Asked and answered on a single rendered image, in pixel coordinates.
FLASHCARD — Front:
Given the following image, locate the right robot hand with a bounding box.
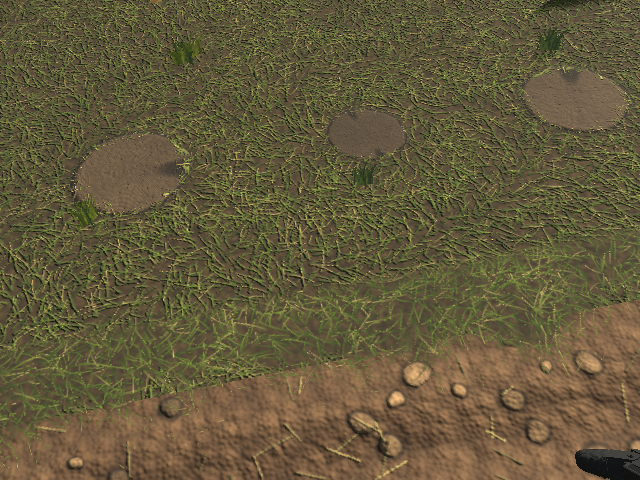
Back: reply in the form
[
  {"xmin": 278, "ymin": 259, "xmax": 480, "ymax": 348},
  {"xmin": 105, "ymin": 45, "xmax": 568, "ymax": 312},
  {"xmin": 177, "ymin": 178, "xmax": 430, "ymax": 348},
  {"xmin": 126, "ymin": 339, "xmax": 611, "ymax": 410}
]
[{"xmin": 575, "ymin": 449, "xmax": 640, "ymax": 480}]

